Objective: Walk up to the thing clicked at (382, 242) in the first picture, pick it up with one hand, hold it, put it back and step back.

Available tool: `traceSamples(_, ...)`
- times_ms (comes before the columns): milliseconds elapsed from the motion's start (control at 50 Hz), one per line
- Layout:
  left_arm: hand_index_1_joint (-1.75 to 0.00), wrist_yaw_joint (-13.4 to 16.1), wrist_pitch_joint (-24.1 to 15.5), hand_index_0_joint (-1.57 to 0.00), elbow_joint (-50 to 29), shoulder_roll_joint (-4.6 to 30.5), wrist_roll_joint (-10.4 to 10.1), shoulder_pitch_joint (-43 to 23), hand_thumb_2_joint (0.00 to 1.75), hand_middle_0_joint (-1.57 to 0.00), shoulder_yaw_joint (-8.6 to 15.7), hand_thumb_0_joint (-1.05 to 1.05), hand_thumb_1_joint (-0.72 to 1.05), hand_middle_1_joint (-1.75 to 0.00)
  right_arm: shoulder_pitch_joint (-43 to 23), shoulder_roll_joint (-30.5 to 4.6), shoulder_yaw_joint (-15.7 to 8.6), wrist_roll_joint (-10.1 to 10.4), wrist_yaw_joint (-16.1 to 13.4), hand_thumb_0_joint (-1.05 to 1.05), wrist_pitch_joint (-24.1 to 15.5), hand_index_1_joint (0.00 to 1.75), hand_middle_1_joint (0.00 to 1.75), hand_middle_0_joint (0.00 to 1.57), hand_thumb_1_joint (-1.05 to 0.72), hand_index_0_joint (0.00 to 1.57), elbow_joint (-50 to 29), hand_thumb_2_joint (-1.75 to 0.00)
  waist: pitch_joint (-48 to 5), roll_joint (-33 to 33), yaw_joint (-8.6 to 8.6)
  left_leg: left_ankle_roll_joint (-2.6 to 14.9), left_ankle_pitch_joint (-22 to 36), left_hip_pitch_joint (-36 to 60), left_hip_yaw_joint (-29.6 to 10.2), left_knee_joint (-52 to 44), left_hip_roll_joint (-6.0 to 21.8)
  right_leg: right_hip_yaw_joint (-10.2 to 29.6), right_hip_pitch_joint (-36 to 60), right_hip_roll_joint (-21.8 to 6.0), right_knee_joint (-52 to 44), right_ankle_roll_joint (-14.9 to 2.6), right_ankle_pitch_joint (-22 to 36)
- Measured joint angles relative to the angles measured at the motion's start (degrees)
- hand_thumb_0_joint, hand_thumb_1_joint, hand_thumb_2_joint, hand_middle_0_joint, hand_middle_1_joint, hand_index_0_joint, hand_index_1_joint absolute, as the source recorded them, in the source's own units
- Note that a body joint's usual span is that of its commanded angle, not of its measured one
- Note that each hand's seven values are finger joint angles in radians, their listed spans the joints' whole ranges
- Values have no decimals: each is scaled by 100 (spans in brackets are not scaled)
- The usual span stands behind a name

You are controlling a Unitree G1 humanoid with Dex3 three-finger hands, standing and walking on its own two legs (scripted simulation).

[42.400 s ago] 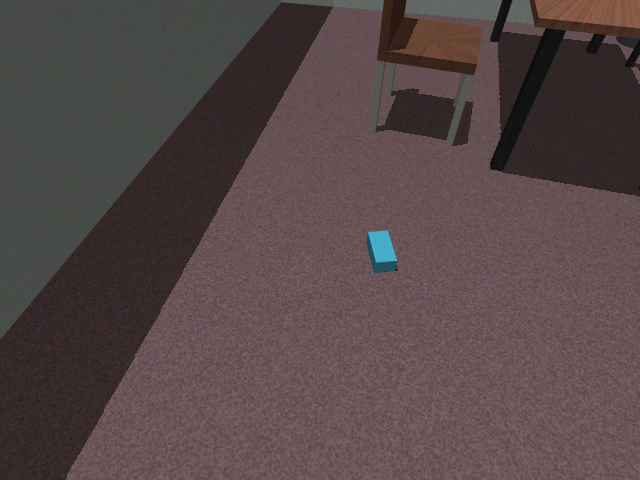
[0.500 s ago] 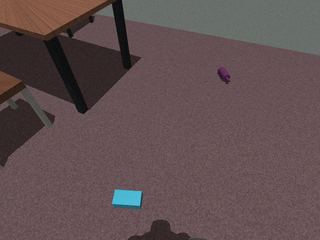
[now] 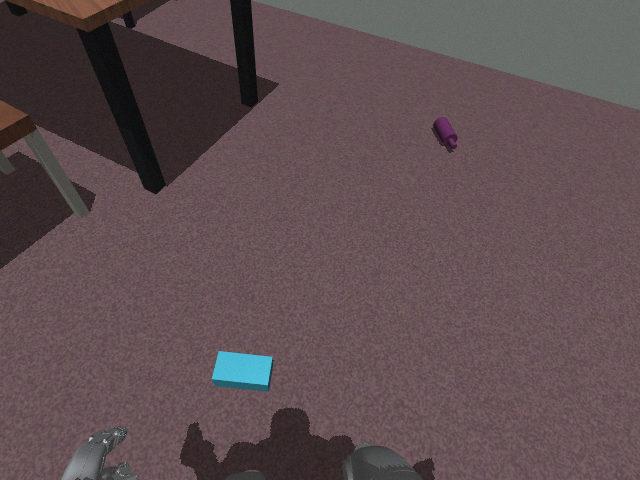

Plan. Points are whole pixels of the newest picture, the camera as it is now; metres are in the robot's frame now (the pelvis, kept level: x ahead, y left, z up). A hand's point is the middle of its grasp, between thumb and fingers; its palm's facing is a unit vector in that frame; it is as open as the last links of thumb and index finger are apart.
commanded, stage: walk up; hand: left
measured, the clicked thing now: (243, 371) +0.48 +0.18 -0.73
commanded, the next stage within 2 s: none
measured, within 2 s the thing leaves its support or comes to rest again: neither
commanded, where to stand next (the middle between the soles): +0.09 -0.04 m, yaw -3 degrees
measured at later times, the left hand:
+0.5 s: hand out of the picture +0.03 +0.29 -0.13, palm faces -0.03 -0.89 -0.45, open 7.4 cm
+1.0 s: hand out of the picture +0.01 +0.26 -0.15, palm faces -0.06 -0.91 -0.42, open 7.4 cm
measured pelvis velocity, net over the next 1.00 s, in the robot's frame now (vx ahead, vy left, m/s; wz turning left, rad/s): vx -0.02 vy -0.02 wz -0.08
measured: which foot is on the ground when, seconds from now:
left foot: down 0.00-0.22, up 0.24-0.52, down 0.54-0.92, up 0.94-1.00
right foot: up 0.00-0.16, down 0.18-0.58, up 0.60-0.86, down 0.88-1.00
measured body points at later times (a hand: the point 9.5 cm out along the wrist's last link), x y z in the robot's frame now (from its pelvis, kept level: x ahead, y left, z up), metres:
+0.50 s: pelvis +0.03 +0.00 +0.00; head +0.06 -0.02 +0.45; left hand +0.03 +0.34 -0.10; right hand +0.11 -0.32 -0.12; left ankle +0.17 +0.13 -0.70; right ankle -0.06 -0.12 -0.72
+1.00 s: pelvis -0.02 -0.02 -0.01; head +0.01 -0.04 +0.44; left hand +0.01 +0.30 -0.12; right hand +0.10 -0.35 -0.12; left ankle +0.11 +0.12 -0.68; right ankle -0.03 -0.12 -0.72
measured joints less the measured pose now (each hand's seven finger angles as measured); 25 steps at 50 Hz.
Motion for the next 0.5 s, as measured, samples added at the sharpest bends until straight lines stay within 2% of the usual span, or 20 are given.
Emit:
traceSamples(40, -30, -6, -20, -20, 62, 46, -17, 81, 89, -20, 20, 0, 90, -30, -17, -14, 3, -13, -23, 0, -17, 30, 30, 20, -90, 21, -22, -90, -13, -32, 40, -16, 135, -49, 29, -158, 24, 155, 96, 72, 282, -26, 36)
traceSamples(60, -30, -22, -48, -20, 106, 64, -11, 155, 89, -20, 20, 0, 90, -30, -33, -24, 2, -24, -18, 0, -29, 30, 30, 20, -90, 21, -29, -90, -37, -45, 62, -18, 178, -74, 59, -212, 27, 168, 247, 33, 128, -13, 78)
traceSamples(120, -30, -104, -145, -20, 278, 112, 75, 508, 89, -20, 4, 0, 90, -30, -65, -48, -31, -92, 81, 0, -42, 30, 30, 20, -90, 21, -145, -90, -187, -61, 103, 26, 177, -153, 212, -232, 41, 32, 830, -178, -779, 98, -169)
traceSamples(160, -30, -140, -225, -20, 394, 120, 144, 800, 89, -20, -6, 0, 90, -30, -51, -71, -72, -126, 178, 0, -34, 30, 30, 20, -90, 21, -298, -90, -270, 9, 114, 70, 102, -149, 326, -157, 116, -137, 1264, -237, -1493, 98, -449)
traceSamples(180, -30, -151, -277, -20, 454, 111, 176, 939, 89, -20, -6, 1, 90, -30, -29, -90, -91, -129, 222, 0, -22, 30, 30, 20, -90, 21, -368, -90, -304, 77, 116, 79, 49, -138, 364, -92, 172, -212, 1482, -228, -1922, 68, -298)
traceSamples(220, -30, -160, -394, -20, 563, -1, 237, 1135, 89, -20, -3, 1, 90, -30, 88, -180, -146, -97, 263, 0, 36, 30, 30, 20, -90, 21, -428, -90, -278, 456, 16, 150, -124, -79, 132, 143, 342, -429, 1892, -31, -2504, 17, 720)
traceSamples(240, -30, -169, -460, -20, 551, -26, 270, 1273, 89, -20, 12, 1, 90, -30, 194, -187, -157, -71, 262, 0, 84, 30, 30, 20, -90, 21, -407, -90, -355, 556, 20, 146, -439, -136, 1, 432, 311, -495, 2017, 11, -2615, 0, 798)
traceSamples(260, -30, -170, -513, -20, 514, -20, 290, 1426, 89, -20, 28, 1, 90, -30, 284, -163, -150, -64, 257, 0, 132, 30, 30, 20, -90, 21, -352, -90, -469, 551, 112, 107, -663, -238, -84, 779, 186, -462, 2074, -17, -2655, -25, 767)
traceSamples(300, -30, -173, -590, -20, 448, 3, 270, 1706, 89, -20, 58, 1, 90, -30, 360, -133, -125, -35, 288, 0, 150, 30, 30, 20, -90, 21, -268, -90, -579, 497, 338, 56, -746, -429, -183, 1283, -28, -286, 2207, -112, -2795, -76, 751)
traceSamples(320, -30, -172, -619, -20, 434, 1, 249, 1811, 89, -20, 66, 1, 90, -30, 365, -144, -126, -15, 319, 0, 123, 30, 30, 20, -90, 21, -278, -90, -565, 518, 371, 29, -688, -544, -254, 1423, -78, -257, 2314, -147, -2931, -69, 795)
traceSamples(380, -30, -159, -670, -20, 384, 20, 183, 1977, 89, -20, 70, 1, 90, -30, 349, -193, -145, 30, 374, 0, 11, 30, 30, 20, -90, 21, -393, -90, -397, 628, 322, -47, -335, -906, -410, 1403, -79, -341, 2612, -235, -3265, 29, 906)
traceSamples(440, -30, -131, -650, -20, 271, 89, 182, 2005, 89, -20, 67, 1, 90, -30, 258, -182, -134, 86, 364, 0, -20, 30, 30, 20, -90, 21, -415, -90, -213, 654, 337, -106, 84, -1033, -299, 798, 48, -420, 2706, -307, -3229, 96, 807)
traceSamples(500, -30, -80, -503, -20, 146, 162, 141, 1886, 89, -20, 45, 1, 90, -30, 120, -89, -107, 143, 304, 0, -31, 30, 30, 20, -90, 21, -338, -90, -83, 588, 404, -127, 877, -810, -128, 35, 95, -486, 2609, -374, -2809, 171, 486)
